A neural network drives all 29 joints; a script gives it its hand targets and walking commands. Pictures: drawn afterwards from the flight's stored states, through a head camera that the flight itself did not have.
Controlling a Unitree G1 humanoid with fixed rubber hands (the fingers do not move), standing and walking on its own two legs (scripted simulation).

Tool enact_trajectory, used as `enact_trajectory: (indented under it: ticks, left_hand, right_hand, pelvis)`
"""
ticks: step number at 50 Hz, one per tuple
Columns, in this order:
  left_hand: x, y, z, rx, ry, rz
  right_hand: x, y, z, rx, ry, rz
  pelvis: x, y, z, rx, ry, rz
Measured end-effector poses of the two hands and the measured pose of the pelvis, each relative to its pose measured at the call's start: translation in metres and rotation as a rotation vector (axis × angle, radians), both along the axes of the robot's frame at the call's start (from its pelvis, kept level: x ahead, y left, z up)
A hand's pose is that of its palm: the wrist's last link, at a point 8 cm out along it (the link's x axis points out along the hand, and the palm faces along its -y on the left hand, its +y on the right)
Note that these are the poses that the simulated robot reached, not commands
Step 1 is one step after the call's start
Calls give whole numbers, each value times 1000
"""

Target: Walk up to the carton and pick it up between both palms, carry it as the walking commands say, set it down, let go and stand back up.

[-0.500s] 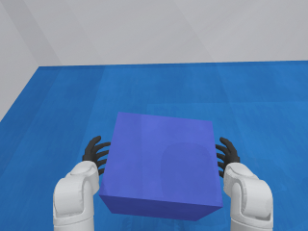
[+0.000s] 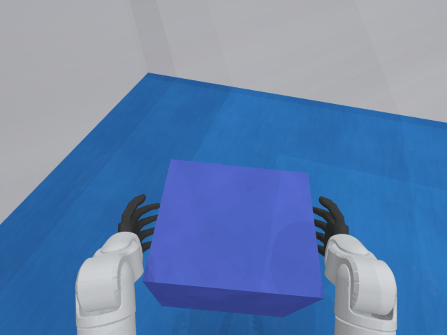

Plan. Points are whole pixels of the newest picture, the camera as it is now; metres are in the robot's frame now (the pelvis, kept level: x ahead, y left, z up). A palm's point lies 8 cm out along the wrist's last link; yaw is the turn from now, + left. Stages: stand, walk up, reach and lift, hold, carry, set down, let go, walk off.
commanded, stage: carry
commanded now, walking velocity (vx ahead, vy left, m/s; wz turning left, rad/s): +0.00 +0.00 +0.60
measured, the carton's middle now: (230, 243) +0.28 +0.01 +0.01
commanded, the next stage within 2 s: none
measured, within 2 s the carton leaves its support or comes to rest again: neither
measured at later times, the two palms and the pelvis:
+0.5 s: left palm (65, 302) +0.16 +0.24 +0.07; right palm (278, 240) +0.27 -0.06 +0.06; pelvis -0.03 +0.00 +0.00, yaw +18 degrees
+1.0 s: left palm out of the picture +0.04 +0.27 +0.07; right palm (229, 257) +0.24 +0.01 +0.06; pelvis -0.07 -0.01 +0.00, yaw +35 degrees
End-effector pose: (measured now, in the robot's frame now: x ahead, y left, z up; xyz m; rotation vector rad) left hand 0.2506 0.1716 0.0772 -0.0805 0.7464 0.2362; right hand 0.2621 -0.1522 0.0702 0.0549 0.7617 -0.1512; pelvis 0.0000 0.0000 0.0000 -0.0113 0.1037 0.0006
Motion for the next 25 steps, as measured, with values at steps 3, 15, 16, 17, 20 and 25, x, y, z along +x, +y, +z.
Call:
enact_trajectory:
  ticks: [3, 15, 16, 17, 20, 25]
  left_hand:
    - [-6, -1, 4, 20, -22, 20]
    - [-51, 37, -15, -13, 19, 140]
    - [-56, 43, -17, -14, 27, 158]
    - [-61, 48, -18, -16, 36, 178]
    - [-76, 61, -17, -21, 49, 236]
    - [-93, 70, -5, 0, 16, 310]
  right_hand:
    - [3, 0, -1, 11, -23, 26]
    - [1, 43, -3, -28, 16, 157]
    - [1, 50, -5, -23, 25, 169]
    - [1, 57, -8, -18, 35, 183]
    - [0, 73, -11, -17, 50, 235]
    - [4, 88, -7, 3, 17, 307]
  pelvis:
    - [-4, -5, -3, 0, -3, 37]
    - [-14, 5, -7, 48, -44, 207]
    - [-16, 7, -7, 41, -42, 214]
    - [-17, 8, -6, 33, -40, 223]
    - [-22, 9, -3, 16, -30, 252]
    - [-30, 2, -1, 8, -12, 307]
